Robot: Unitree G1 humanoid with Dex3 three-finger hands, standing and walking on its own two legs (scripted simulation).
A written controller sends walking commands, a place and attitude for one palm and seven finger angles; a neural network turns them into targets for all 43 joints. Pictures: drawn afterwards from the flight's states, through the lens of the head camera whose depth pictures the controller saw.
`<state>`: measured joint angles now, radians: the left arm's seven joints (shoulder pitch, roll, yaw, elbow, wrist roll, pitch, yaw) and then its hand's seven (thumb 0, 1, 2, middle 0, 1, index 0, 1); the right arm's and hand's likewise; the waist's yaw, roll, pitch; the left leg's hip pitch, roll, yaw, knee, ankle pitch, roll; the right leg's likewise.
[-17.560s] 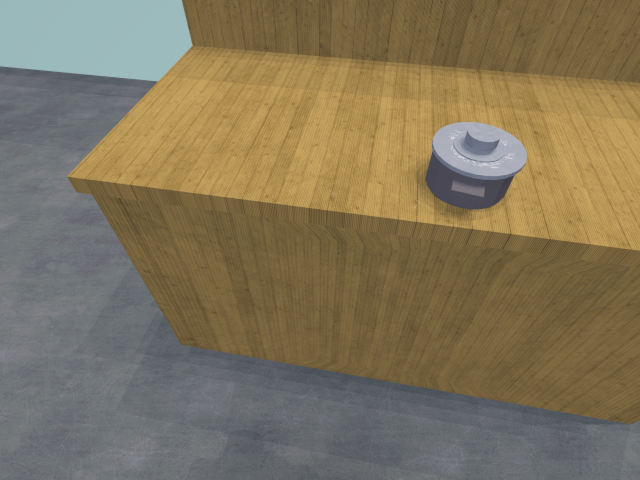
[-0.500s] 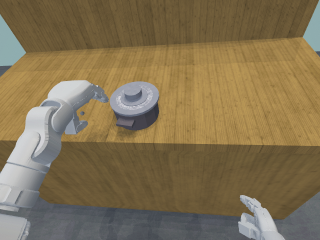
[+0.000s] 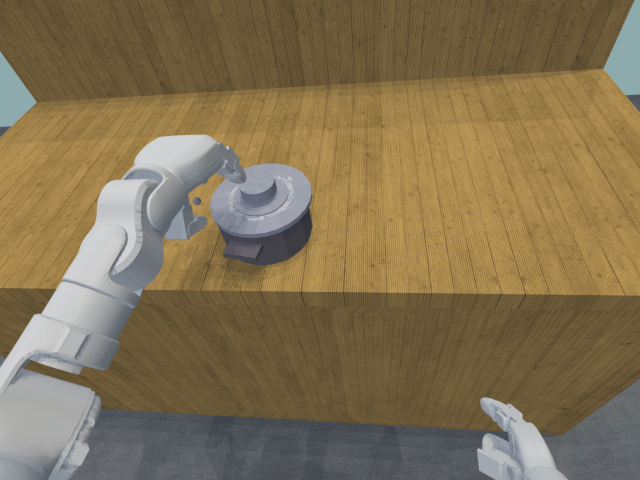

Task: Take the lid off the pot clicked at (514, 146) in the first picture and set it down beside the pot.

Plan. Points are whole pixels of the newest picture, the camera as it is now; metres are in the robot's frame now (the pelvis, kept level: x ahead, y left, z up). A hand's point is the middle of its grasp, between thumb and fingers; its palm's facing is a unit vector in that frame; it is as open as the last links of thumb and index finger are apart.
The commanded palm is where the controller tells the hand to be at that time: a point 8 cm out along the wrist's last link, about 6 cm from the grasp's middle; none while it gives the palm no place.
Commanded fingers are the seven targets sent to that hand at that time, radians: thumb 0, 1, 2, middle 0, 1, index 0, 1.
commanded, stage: move the open hand above the knob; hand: left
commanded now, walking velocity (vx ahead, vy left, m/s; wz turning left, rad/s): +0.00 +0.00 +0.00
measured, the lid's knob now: (257, 186) +0.50 +0.12 +0.10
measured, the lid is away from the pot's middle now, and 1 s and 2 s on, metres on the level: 0.00 0.00 0.00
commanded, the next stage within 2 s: lower the open fingers around the knob in 1.28 s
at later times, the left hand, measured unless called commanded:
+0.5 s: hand (240, 169) +0.45 +0.12 +0.17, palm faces -0.24 -0.01 -0.97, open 9.9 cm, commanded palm +0.45 +0.13 +0.23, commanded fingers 0.00 -0.32 1.53 -0.86 -0.08 -0.86 -0.08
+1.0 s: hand (243, 159) +0.48 +0.13 +0.16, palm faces -0.25 -0.02 -0.97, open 9.9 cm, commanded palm +0.45 +0.13 +0.23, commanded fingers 0.00 -0.32 1.53 -0.86 -0.08 -0.86 -0.08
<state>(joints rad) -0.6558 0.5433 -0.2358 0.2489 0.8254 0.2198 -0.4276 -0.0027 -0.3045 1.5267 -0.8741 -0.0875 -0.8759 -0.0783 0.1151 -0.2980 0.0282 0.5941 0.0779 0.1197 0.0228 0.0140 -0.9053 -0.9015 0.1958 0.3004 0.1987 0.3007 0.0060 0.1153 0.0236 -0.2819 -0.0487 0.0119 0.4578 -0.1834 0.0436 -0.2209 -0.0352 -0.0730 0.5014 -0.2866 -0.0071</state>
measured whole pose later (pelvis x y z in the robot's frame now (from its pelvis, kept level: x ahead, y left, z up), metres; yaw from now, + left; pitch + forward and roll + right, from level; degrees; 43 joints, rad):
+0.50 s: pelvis +0.01 +0.00 +0.00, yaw -1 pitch +2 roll +1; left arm -0.91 0.44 -0.31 0.59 0.86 0.28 -0.39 0.00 -0.30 1.53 -0.87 -0.09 -0.87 -0.08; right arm 0.17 -0.30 0.03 0.64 0.08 0.13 0.01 0.01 -0.91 -0.90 0.20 0.30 0.20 0.30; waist -0.04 0.10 -0.01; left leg -0.30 -0.05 0.02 0.45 -0.19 0.04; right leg -0.25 -0.03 -0.06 0.51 -0.30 -0.01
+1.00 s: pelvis +0.02 +0.00 +0.00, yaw -1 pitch +4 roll +1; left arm -0.93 0.45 -0.26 0.64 0.87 0.25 -0.38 0.00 -0.30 1.53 -0.87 -0.09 -0.87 -0.08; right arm 0.20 -0.30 0.02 0.64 0.08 0.13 0.01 0.01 -0.91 -0.90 0.20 0.30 0.20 0.30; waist -0.06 0.09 -0.01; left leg -0.31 -0.04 0.03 0.44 -0.20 0.04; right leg -0.25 -0.02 -0.05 0.48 -0.30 -0.01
